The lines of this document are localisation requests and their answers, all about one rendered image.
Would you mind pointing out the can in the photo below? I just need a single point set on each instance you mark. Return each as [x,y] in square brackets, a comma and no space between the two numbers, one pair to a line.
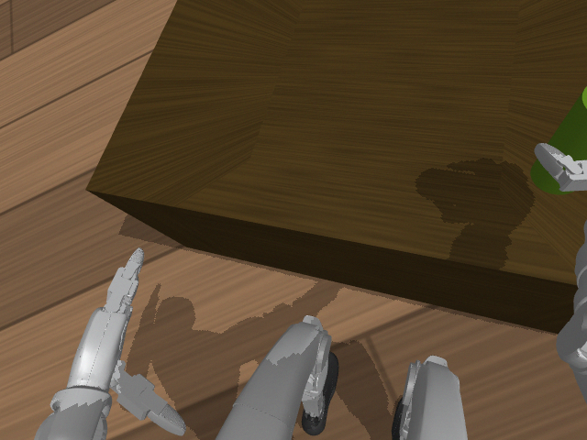
[571,139]

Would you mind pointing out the left robot hand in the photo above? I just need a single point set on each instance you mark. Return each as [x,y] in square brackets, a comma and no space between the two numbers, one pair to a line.
[97,360]

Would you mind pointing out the right robot arm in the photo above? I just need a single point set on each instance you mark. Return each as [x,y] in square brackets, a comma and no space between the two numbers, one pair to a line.
[572,339]

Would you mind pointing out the right robot hand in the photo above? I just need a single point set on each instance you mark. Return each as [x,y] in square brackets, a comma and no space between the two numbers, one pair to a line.
[574,178]

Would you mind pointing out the left robot foot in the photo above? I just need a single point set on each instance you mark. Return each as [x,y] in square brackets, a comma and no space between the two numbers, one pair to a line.
[316,425]

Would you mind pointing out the left robot arm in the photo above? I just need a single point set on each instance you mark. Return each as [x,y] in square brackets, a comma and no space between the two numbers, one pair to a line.
[79,414]

